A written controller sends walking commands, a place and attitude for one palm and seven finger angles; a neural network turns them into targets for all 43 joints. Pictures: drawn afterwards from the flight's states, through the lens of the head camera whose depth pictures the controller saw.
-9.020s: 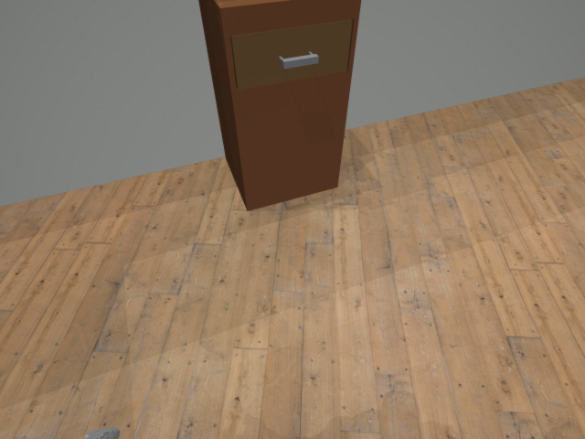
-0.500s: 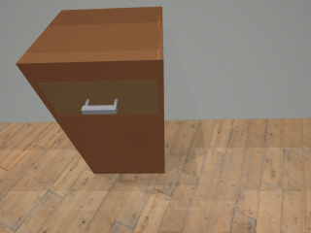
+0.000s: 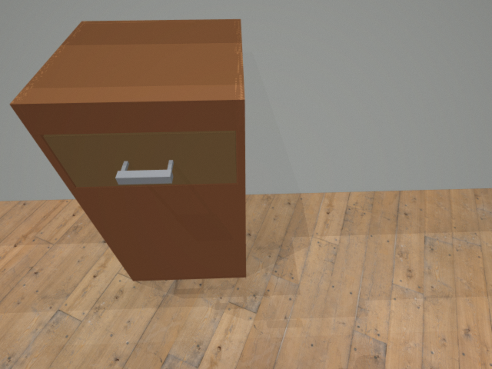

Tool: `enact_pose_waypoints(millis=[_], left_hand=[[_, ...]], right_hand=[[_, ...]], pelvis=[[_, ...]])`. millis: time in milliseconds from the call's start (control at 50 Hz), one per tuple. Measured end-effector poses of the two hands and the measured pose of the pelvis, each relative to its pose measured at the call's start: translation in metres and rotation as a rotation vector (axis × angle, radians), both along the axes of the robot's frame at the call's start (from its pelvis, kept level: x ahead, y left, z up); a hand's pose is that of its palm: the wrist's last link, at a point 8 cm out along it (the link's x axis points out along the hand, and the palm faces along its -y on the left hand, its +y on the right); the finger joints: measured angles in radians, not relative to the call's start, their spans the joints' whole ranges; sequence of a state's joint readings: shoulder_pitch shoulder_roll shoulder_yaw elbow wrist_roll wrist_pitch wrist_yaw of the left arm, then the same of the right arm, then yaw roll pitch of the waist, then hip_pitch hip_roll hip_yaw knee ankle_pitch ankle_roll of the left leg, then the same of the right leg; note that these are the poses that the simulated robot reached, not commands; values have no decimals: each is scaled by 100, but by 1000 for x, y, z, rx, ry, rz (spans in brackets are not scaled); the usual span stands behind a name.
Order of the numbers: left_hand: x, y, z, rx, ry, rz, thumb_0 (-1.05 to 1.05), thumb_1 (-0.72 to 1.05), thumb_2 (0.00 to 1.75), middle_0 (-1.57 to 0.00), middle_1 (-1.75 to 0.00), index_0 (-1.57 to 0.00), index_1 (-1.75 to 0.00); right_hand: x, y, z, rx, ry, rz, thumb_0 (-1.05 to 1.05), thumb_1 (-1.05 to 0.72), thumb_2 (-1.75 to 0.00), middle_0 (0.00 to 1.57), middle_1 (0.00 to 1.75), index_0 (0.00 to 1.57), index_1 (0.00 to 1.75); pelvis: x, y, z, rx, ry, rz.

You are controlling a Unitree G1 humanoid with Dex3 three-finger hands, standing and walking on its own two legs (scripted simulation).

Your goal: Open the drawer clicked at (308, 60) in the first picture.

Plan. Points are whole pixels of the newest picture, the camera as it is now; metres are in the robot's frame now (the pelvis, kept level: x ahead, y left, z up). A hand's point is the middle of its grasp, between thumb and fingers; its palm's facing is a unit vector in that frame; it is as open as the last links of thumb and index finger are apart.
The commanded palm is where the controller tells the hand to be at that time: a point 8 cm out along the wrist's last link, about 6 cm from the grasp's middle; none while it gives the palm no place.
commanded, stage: look again from close up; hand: left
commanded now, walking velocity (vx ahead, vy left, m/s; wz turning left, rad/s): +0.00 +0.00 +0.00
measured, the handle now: (146, 170) +0.56 +0.28 -0.06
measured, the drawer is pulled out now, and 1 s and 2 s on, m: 0.00 0.00 0.00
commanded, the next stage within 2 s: shuffle to correct the standing spot in 0.42 s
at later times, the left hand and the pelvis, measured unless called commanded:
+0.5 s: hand out of the picture -0.03 +0.24 -0.18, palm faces +0.04 -0.98 -0.18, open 7.4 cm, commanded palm none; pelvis -0.01 +0.07 +0.00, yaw +0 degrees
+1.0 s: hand out of the picture -0.01 +0.18 -0.19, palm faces +0.09 -0.99 -0.13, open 7.4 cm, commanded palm none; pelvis +0.05 +0.04 -0.01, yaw +1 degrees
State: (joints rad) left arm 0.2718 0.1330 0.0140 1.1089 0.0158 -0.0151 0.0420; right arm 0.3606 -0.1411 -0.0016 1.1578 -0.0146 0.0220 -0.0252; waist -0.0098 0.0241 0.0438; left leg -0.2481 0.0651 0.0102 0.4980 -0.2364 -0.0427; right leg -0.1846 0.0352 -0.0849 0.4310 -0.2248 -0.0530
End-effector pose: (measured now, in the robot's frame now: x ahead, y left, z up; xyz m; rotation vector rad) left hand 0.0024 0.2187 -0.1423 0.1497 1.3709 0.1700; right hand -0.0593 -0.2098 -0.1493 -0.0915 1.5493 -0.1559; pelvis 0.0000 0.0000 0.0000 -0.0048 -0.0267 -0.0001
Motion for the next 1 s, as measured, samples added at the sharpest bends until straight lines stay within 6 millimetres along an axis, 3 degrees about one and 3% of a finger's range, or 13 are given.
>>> enact_pose_waypoints(millis=[80, 220, 340, 460, 700, 820, 1000], left_hand=[[-7, 7, -4, -16, 5, -26, 1, 92, 90, -20, -30, -21, -30], [-5, 37, -12, -29, -44, 5, 1, 92, 90, -20, -30, -21, -30], [-13, 58, -9, -24, -49, 9, 1, 91, 90, -20, -30, -20, -30], [-32, 67, -8, -27, 5, 12, 0, 91, 90, -19, -30, -20, -30], [-50, 56, -10, -58, 78, 30, 0, 91, 90, -19, -30, -20, -30], [-43, 40, -11, -70, 80, 55, 0, 91, 90, -19, -30, -20, -30], [-17, 16, -15, -83, 89, 72, 0, 91, 90, -19, -30, -20, -30]], right_hand=[[14, 12, -1, -11, -82, -12, 1, -91, -90, 20, 30, 19, 29], [46, 41, 0, -26, -195, 53, 1, -91, -90, 20, 30, 19, 29], [57, 47, 5, -49, -228, 72, 3, -94, -90, 20, 30, 20, 29], [65, 50, 10, -61, -248, 81, 2, -92, -90, 20, 30, 20, 29], [65, 52, 8, -49, -200, 81, 1, -91, -90, 20, 30, 20, 29], [70, 45, 3, -37, -168, 74, 1, -90, -90, 20, 30, 20, 29], [99, 35, -1, -45, -165, 74, 1, -91, -90, 20, 30, 20, 29]], pelvis=[[-2, 13, -3, -7, -4, -1], [-6, 41, -7, -14, -19, 11], [-9, 59, -4, -4, -5, 9], [-9, 67, -2, 0, 8, 7], [3, 65, -3, 3, 17, 20], [20, 55, -5, 0, 27, 25], [46, 41, -9, -3, 30, 24]])
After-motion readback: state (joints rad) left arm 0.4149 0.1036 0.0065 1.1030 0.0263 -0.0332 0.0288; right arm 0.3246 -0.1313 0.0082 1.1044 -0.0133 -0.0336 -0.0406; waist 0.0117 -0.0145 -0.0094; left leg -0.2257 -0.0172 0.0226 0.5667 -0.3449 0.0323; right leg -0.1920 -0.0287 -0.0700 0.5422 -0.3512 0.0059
